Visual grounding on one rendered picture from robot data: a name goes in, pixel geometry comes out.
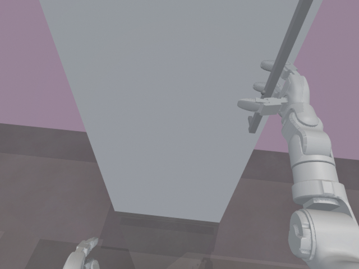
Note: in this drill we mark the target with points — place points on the right robot forearm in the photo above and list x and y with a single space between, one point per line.
316 185

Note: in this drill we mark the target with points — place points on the fridge door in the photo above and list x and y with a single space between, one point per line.
157 83

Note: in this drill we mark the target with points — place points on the handle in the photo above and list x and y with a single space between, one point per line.
286 47

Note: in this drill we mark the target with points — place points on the right robot upper arm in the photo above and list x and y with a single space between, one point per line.
324 239

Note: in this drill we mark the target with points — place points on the robot left hand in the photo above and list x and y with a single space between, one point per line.
76 260

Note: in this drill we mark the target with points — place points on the robot right hand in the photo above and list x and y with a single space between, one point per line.
295 90

